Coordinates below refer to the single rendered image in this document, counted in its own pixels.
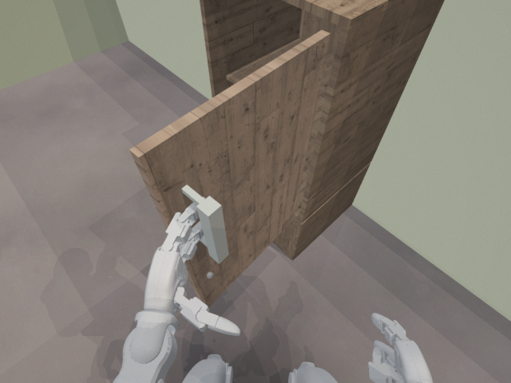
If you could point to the robot thigh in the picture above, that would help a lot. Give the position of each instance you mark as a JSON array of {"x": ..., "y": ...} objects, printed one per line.
[
  {"x": 209, "y": 371},
  {"x": 309, "y": 374}
]

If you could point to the left robot hand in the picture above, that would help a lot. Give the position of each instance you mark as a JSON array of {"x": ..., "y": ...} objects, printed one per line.
[{"x": 168, "y": 270}]

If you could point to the robot left thigh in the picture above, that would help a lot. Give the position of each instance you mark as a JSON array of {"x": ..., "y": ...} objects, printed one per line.
[{"x": 209, "y": 371}]

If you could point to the cupboard door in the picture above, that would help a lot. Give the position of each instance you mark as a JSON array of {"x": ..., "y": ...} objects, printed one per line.
[{"x": 246, "y": 148}]

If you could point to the right robot hand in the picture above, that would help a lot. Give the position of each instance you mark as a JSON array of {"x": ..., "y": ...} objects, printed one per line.
[{"x": 404, "y": 363}]

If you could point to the handle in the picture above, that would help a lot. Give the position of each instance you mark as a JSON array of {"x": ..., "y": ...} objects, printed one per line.
[{"x": 212, "y": 222}]

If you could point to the robot right thigh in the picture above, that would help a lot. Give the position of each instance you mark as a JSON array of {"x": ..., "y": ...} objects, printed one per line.
[{"x": 309, "y": 374}]

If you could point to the robot left forearm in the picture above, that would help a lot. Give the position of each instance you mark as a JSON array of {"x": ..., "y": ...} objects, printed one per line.
[{"x": 150, "y": 349}]

